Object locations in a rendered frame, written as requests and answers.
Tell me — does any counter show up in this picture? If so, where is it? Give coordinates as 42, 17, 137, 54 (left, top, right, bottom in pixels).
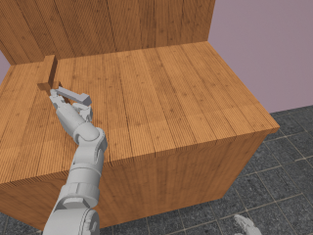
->
0, 0, 280, 231

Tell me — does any left robot upper arm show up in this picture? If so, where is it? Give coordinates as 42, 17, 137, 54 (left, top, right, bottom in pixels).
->
44, 208, 100, 235

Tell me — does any left robot hand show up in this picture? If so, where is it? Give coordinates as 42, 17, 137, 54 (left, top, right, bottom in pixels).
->
49, 88, 93, 137

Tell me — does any left robot forearm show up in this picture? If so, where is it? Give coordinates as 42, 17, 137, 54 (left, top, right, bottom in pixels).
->
42, 121, 108, 235

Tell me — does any right robot hand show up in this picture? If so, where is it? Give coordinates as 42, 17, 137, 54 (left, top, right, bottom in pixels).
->
234, 214, 262, 235

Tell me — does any tap lever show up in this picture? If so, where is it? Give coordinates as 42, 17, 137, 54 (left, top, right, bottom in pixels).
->
55, 86, 92, 107

